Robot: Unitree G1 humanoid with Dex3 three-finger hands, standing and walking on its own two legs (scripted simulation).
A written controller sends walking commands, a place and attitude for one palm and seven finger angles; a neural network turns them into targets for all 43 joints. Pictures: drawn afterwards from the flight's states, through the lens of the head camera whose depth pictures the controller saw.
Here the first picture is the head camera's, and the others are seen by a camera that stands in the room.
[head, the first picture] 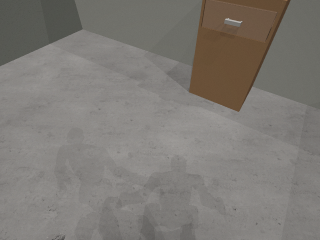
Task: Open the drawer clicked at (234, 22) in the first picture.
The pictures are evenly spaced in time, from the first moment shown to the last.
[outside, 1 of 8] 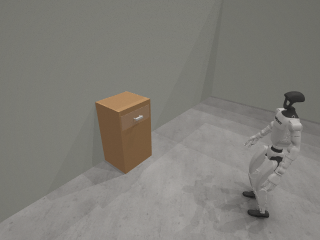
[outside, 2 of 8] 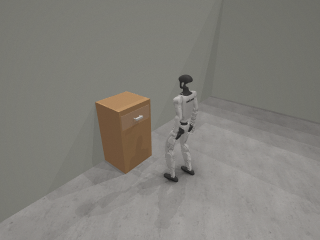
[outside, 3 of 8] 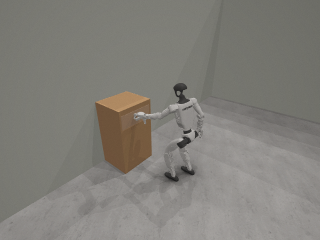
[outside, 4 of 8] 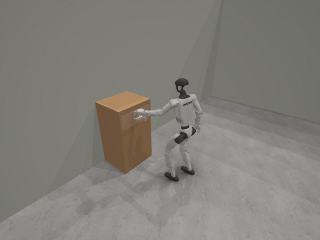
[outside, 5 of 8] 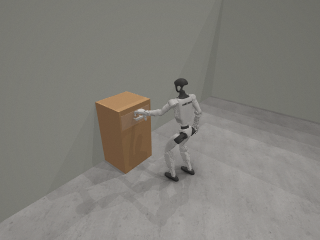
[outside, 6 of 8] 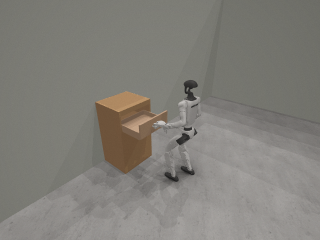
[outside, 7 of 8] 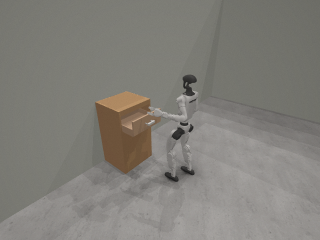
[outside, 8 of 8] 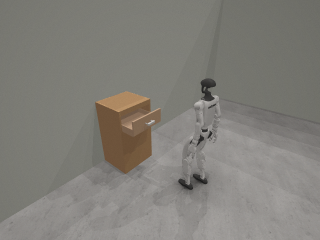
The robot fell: no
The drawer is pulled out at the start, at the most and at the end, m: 0.00 0.30 0.19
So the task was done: yes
